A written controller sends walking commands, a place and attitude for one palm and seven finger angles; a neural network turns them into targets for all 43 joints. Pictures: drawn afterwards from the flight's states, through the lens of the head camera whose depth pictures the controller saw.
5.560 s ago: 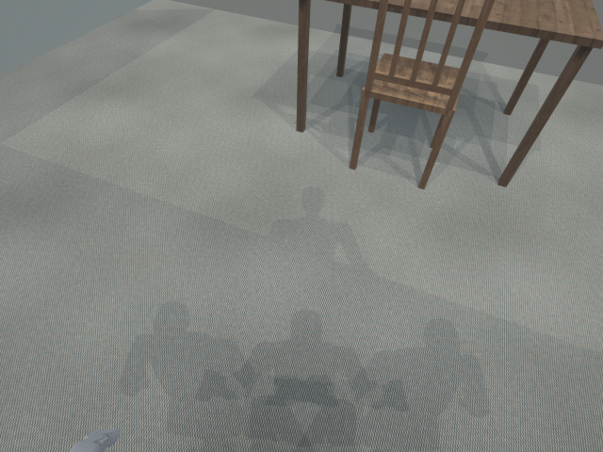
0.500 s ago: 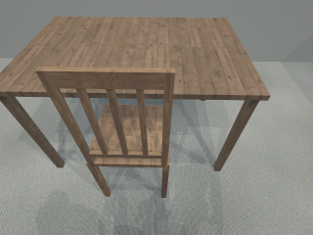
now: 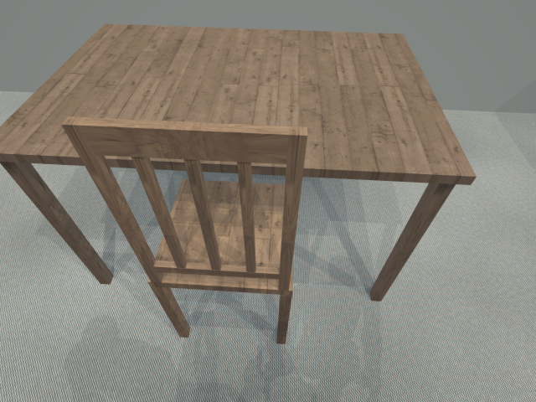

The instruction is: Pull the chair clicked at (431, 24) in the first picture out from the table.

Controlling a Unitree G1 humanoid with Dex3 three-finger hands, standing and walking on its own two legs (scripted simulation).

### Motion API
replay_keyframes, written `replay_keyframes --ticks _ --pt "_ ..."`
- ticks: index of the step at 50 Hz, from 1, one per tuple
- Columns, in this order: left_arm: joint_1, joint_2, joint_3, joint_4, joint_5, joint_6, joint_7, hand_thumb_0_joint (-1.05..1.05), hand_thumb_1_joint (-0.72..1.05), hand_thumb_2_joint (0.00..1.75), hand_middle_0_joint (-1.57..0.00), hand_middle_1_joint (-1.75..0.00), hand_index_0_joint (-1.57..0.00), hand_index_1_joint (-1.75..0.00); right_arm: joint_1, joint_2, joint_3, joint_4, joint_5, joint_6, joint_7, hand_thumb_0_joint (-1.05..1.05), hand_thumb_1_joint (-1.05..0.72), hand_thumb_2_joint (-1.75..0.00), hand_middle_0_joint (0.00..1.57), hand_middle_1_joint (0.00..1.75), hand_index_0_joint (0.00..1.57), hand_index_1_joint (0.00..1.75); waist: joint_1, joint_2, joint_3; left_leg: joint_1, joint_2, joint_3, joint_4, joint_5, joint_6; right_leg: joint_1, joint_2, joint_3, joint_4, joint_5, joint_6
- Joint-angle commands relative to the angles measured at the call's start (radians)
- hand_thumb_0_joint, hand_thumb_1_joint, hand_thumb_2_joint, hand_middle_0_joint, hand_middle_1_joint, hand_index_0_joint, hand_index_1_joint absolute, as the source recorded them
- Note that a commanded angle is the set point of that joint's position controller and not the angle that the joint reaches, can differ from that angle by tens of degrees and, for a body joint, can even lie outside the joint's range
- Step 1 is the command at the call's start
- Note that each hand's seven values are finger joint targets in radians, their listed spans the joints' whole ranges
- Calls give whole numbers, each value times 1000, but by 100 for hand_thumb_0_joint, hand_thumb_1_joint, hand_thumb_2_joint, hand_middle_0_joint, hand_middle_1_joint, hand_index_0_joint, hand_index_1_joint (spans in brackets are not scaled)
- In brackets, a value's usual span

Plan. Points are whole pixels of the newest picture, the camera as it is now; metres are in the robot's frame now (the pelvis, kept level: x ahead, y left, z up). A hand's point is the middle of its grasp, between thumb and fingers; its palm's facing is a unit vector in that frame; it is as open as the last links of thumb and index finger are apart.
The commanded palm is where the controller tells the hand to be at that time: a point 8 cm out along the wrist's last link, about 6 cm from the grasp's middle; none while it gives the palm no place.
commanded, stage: come to a stop and stand still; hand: left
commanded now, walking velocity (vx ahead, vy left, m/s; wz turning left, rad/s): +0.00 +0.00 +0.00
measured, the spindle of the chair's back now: (206, 222) +0.46 +0.16 -0.06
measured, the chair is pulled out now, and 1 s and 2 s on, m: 0.00 0.00 0.00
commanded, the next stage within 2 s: look again from close up in 0.22 s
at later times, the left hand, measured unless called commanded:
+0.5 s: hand out of the picture -0.01 +0.19 -0.18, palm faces +0.01 -0.98 -0.19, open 7.3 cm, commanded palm none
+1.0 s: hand out of the picture -0.01 +0.24 -0.18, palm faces +0.00 -0.98 -0.20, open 7.3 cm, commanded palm none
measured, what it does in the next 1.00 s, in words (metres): shifts its weight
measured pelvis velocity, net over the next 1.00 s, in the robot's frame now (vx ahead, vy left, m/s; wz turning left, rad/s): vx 0.00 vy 0.06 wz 0.00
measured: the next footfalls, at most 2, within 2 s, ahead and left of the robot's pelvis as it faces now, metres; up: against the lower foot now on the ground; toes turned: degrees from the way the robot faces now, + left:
none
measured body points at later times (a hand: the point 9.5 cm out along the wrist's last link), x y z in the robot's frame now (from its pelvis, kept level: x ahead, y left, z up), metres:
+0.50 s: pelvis +0.00 +0.03 -0.01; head +0.02 +0.03 +0.44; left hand -0.01 +0.24 -0.17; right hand +0.03 -0.20 -0.16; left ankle +0.00 +0.15 -0.74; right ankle -0.03 -0.08 -0.74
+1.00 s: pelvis +0.00 +0.06 +0.00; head +0.01 +0.07 +0.45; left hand +0.00 +0.29 -0.16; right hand +0.01 -0.17 -0.16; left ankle +0.00 +0.15 -0.74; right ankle -0.03 -0.08 -0.74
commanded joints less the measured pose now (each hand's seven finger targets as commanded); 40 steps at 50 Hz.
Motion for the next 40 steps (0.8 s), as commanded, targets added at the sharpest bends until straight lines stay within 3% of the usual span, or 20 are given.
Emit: replay_keyframes --ticks 1,15,16,17,18,19,20,22,24,26,29,33,40 --pt "78 108 21 -15 3 -13 4 0 90 90 -20 -30 -20 -30 68 -74 -14 -22 2 -10 -1 0 -90 -90 20 30 20 30 -1 -6 24 21 38 -32 -23 180 51 -43 -135 115 -94 264 18" --pt "83 119 22 -18 3 -13 4 0 90 90 -20 -30 -20 -30 43 -90 -12 -33 1 -12 -2 0 -90 -90 20 30 20 30 5 -2 21 33 36 -34 -17 207 56 -17 -141 105 -86 324 21" --pt "177 159 27 -4 22 -45 45 0 90 90 -20 -30 -20 -30 -76 -115 -21 -108 9 -29 15 0 -90 -90 20 30 20 30 55 -82 74 -114 16 34 261 74 35 -38 -221 218 -93 876 103" --pt "158 220 37 -34 21 -53 44 0 90 90 -20 -30 -20 -30 -44 -94 -17 -148 9 -22 18 0 -90 -90 20 30 20 30 1 -106 49 -185 -26 23 241 -98 42 91 -274 182 -27 1202 77" --pt "155 186 26 -65 17 -52 36 0 90 90 -20 -30 -20 -30 34 -66 -19 -145 2 -28 18 0 -90 -90 20 30 20 30 -21 -152 -63 -139 -17 29 195 -114 73 126 -269 156 35 1171 31" --pt "110 167 17 -85 12 -49 30 0 90 90 -20 -30 -20 -30 64 -79 -22 -135 0 -30 18 0 -90 -90 20 30 20 30 -37 -120 -122 -76 -31 29 150 -39 74 139 -230 109 79 1059 -4" --pt "98 162 16 -100 8 -45 25 0 90 90 -20 -30 -20 -30 72 -88 -23 -127 2 -30 19 0 -90 -90 20 30 20 30 -33 -87 -136 -34 -20 11 114 46 75 105 -199 104 85 854 -5" --pt "73 141 12 -119 10 -25 21 0 90 90 -20 -30 -20 -30 50 -113 -25 -132 -2 -29 17 0 -90 -90 20 30 20 30 -17 18 -50 -14 34 -27 96 216 86 -25 -143 95 46 416 1" --pt "73 145 13 -121 11 -14 16 0 90 90 -20 -30 -20 -30 23 -123 -23 -143 -2 -22 19 0 -90 -90 20 30 20 30 -5 60 31 -62 33 -58 71 174 90 -72 -123 97 11 179 5" --pt "61 150 12 -124 12 -7 10 0 90 90 -20 -30 -20 -30 11 -133 -24 -158 -2 -18 23 0 -90 -90 20 30 20 30 -5 42 75 -100 26 -78 28 50 96 -104 -112 100 -13 27 11" --pt "56 151 12 -134 15 -3 5 0 90 90 -20 -30 -20 -30 15 -141 -28 -167 -6 -16 28 0 -90 -90 20 30 20 30 -5 6 83 -116 19 -97 -12 -50 101 -116 -110 99 -27 -48 13" --pt "61 156 12 -143 14 -4 1 0 90 90 -20 -30 -20 -30 22 -153 -28 -169 -5 -25 30 0 -90 -90 20 30 20 30 2 36 30 -93 27 -119 -42 -23 111 -80 -109 81 -7 2 22" --pt "66 160 9 -135 13 -3 0 0 90 90 -20 -30 -20 -30 28 -164 -24 -154 -1 -31 31 0 -90 -90 20 30 20 30 7 22 22 -68 32 -120 -62 34 114 -64 -117 68 -9 50 35"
